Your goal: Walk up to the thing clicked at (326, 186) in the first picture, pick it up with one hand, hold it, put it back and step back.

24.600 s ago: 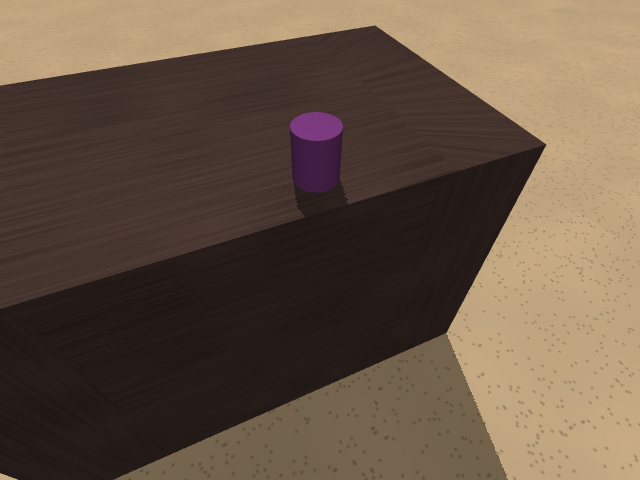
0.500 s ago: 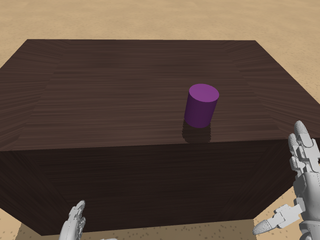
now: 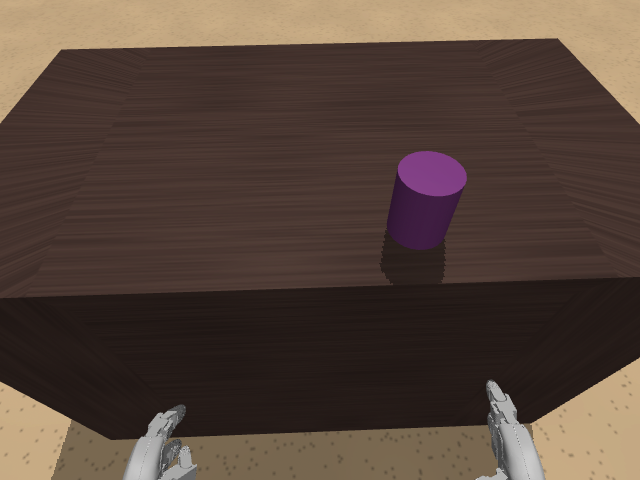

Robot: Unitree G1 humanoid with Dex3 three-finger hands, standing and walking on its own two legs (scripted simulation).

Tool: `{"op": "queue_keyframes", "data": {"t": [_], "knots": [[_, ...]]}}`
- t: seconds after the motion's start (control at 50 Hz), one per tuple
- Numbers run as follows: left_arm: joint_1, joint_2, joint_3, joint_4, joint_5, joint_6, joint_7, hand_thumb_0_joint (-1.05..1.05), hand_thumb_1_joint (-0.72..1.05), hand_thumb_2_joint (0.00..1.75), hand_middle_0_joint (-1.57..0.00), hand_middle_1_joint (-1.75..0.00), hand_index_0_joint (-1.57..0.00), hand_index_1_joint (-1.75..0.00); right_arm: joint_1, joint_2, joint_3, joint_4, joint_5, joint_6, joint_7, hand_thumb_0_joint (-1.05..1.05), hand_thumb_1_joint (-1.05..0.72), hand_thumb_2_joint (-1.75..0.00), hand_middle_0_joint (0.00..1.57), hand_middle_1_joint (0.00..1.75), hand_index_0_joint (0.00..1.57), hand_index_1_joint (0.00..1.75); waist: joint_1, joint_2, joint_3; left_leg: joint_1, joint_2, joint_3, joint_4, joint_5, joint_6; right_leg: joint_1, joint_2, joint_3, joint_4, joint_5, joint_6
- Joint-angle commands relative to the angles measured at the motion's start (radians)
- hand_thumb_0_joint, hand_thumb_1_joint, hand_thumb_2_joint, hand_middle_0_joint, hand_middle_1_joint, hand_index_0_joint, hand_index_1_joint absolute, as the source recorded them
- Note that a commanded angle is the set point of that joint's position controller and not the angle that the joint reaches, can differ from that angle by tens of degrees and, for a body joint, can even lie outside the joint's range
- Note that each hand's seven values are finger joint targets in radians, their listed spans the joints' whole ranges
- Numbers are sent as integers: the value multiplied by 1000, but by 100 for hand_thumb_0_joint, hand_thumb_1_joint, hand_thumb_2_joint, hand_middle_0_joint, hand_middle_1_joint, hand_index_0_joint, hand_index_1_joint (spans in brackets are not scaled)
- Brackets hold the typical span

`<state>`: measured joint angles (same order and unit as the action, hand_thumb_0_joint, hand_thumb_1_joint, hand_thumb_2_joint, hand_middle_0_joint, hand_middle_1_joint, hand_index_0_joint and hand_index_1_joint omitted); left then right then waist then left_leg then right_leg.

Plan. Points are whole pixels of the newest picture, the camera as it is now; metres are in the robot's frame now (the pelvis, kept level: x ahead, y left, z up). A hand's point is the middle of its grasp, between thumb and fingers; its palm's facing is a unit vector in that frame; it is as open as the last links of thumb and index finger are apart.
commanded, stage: home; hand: right
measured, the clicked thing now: (423, 201) +0.46 -0.14 +0.08
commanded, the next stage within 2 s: none
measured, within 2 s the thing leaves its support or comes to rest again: neither
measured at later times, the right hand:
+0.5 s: hand (474, 458) +0.17 -0.20 -0.12, palm faces -0.04 +0.95 -0.31, open 17.5 cm
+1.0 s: hand out of the picture +0.03 -0.26 -0.14, palm faces -0.07 +0.93 -0.37, open 17.5 cm
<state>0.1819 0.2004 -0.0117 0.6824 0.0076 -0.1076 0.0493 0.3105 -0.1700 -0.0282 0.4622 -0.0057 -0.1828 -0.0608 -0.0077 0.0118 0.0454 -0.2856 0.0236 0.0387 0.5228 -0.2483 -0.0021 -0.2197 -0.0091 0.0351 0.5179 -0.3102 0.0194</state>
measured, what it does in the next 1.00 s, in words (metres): stands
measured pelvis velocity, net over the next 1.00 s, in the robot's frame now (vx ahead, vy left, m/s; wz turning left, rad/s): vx -0.03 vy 0.00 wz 0.02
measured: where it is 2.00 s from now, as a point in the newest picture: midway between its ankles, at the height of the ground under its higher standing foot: outside the picture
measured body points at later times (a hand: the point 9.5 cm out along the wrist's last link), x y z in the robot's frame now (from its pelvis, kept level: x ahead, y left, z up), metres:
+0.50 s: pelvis +0.01 +0.00 +0.00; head +0.02 +0.00 +0.45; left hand +0.14 +0.26 -0.11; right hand +0.17 -0.25 -0.09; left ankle +0.02 +0.12 -0.73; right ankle -0.02 -0.13 -0.73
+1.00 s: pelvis -0.03 +0.00 +0.01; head -0.04 +0.01 +0.46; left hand +0.01 +0.30 -0.13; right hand +0.03 -0.30 -0.11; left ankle +0.02 +0.12 -0.74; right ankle -0.02 -0.13 -0.74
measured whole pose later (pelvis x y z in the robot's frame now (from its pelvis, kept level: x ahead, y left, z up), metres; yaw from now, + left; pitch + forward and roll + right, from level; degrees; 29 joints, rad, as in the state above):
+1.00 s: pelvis -0.03 +0.00 +0.01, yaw +1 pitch -4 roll -1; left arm 0.22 0.37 -0.01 1.06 0.02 0.00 -0.02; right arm 0.19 -0.36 0.03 1.08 -0.02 -0.02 0.01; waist 0.00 -0.02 0.03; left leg -0.19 0.02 0.02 0.41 -0.15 0.00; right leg -0.11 -0.01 0.01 0.39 -0.21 0.02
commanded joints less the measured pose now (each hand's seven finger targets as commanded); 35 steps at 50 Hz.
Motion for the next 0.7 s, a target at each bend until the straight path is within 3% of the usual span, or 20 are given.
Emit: {"op": "queue_keyframes", "data": {"t": [0.0,0.1,0.18,0.24,0.26,0.32,0.34,0.36,0.38,0.4,0.44,0.48,0.54,0.56,0.68], "knots": [[-19,140,51,-116,5,-30,9,0,90,90,-20,-30,-20,-30,-136,-123,-49,-100,7,-41,-23,0,58,-3,5,5,5,5,15,-78,-183,86,-26,20,-27,213,21,-12,11,-40,-55,267,-10],[-20,130,52,-143,1,-10,10,0,90,90,-20,-30,-20,-30,-133,-127,-34,-128,9,-13,-38,0,57,-4,5,5,5,5,-6,-15,-262,166,-25,18,-19,328,13,14,13,-46,-37,375,-12],[-16,131,57,-142,-4,8,10,0,90,90,-20,-30,-20,-30,-82,-75,1,-39,8,21,-39,0,56,-5,5,5,5,5,3,43,-188,138,-32,27,-27,322,11,-14,7,-50,-47,372,-15],[-21,137,60,-151,-9,28,5,0,90,90,-20,-30,-20,-30,-80,-106,-30,-42,7,34,-44,0,57,-4,5,5,5,5,-17,36,-166,137,-30,24,-35,306,9,-22,11,-60,-57,352,-16],[-23,137,60,-149,-11,33,3,0,90,90,-20,-30,-20,-30,-85,-95,-16,-22,8,41,-41,0,58,-3,5,5,5,5,-12,31,-140,121,-31,25,-36,288,11,-31,9,-60,-61,341,-15],[-18,143,65,-153,-11,42,2,0,90,90,-20,-30,-20,-30,-130,-120,-36,-79,10,43,-45,0,60,-2,5,4,5,4,-10,-21,-157,130,-32,21,-28,314,15,-5,4,-60,-58,385,-6],[-25,140,62,-162,-15,46,1,0,90,90,-20,-30,-20,-30,-155,-149,-61,-110,11,43,-49,0,60,-2,5,4,5,4,-16,-29,-162,137,-31,17,-35,297,14,-6,6,-63,-65,356,-9],[-27,139,61,-164,-15,49,2,0,90,90,-20,-30,-20,-30,-147,-137,-48,-85,12,51,-48,0,60,-2,5,4,5,4,-5,-25,-138,130,-30,14,-44,273,13,-21,8,-64,-71,325,-12],[33,312,109,-51,40,56,-10,0,90,90,-20,-30,-20,-30,-60,-362,-78,121,-57,73,-15,0,57,-4,5,5,5,5,8,-39,-188,180,86,-88,39,502,49,-5,-78,23,-5,474,-37],[60,301,105,-36,42,63,-15,0,90,90,-20,-30,-20,-30,-50,-358,-79,139,-53,87,1,0,56,-5,5,5,5,5,14,-30,-240,197,94,-89,48,533,69,31,-77,13,-2,474,-40],[41,287,99,-30,33,65,-21,0,90,90,-20,-30,-20,-30,-74,-313,-62,149,-41,94,18,0,57,-4,5,5,5,5,12,-35,-242,167,84,-85,38,505,65,65,-85,24,-9,461,-41],[11,285,88,-11,23,67,-33,0,90,90,-20,-30,-20,-30,-113,-304,-41,181,-27,96,33,0,61,-1,5,4,5,4,17,-10,-187,112,82,-87,-10,366,58,55,-81,26,-37,335,-39],[-12,300,78,38,25,73,-40,0,90,90,-20,-30,-20,-30,-160,-319,-26,253,-23,107,43,0,61,-2,5,4,5,4,16,-7,-86,81,80,-97,-49,254,51,6,-81,39,-84,222,-51],[-19,304,75,54,25,75,-42,0,90,90,-20,-30,-20,-30,-167,-326,-24,276,-25,110,45,0,59,-3,5,5,5,5,15,-13,-44,70,80,-106,-78,188,47,-23,-80,44,-105,143,-54],[-34,339,61,146,21,80,-51,0,90,90,-20,-30,-20,-30,-185,-372,-12,396,-19,123,55,0,56,-5,5,5,5,5,6,-14,-32,89,82,-130,-134,104,41,5,-84,67,-174,68,-59]]}}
